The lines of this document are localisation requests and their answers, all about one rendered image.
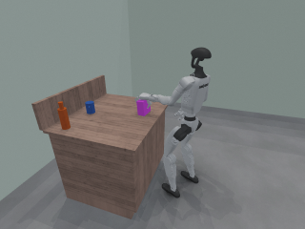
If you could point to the humanoid robot torso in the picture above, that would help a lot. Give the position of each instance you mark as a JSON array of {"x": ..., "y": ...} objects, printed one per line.
[{"x": 191, "y": 102}]

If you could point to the left robot hand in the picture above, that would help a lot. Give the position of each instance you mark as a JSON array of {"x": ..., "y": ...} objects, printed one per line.
[{"x": 144, "y": 96}]

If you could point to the left robot forearm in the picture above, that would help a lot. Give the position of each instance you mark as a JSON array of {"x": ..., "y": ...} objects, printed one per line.
[{"x": 159, "y": 98}]

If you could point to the right robot upper arm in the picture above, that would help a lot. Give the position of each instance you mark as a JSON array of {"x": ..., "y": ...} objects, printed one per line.
[{"x": 206, "y": 95}]

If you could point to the right robot hand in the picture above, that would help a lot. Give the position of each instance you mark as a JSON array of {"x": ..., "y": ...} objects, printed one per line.
[{"x": 180, "y": 113}]

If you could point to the sponge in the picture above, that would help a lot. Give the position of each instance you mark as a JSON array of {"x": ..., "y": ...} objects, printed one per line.
[{"x": 142, "y": 107}]

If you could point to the left robot upper arm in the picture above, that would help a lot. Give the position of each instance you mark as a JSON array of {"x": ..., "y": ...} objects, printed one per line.
[{"x": 184, "y": 84}]

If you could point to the right robot thigh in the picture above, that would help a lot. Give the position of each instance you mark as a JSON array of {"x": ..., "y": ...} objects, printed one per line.
[{"x": 185, "y": 147}]

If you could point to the table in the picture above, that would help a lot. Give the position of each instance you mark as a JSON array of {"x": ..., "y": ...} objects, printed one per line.
[{"x": 107, "y": 159}]

